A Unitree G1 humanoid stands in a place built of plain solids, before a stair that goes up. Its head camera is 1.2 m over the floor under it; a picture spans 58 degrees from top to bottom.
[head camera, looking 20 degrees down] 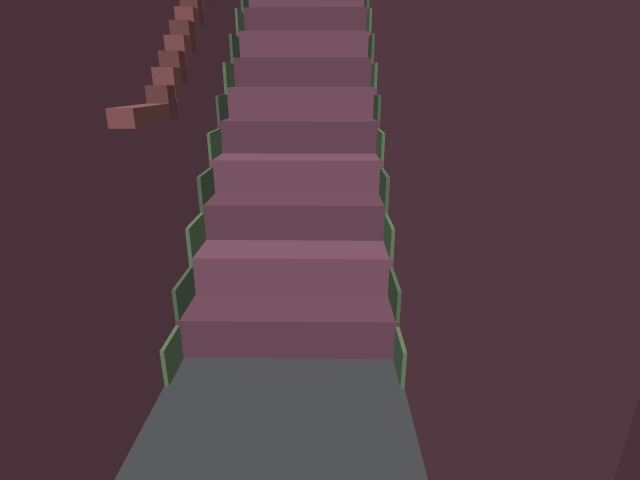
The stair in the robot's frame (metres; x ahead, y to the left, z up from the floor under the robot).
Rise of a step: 0.19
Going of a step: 0.27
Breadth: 1.01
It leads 1 degrees to the right of straight ahead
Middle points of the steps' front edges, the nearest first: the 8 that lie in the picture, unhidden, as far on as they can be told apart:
1.69 0.15 0.20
1.96 0.14 0.39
2.22 0.14 0.59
2.49 0.14 0.78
2.75 0.13 0.98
3.02 0.13 1.17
3.28 0.13 1.37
3.55 0.12 1.56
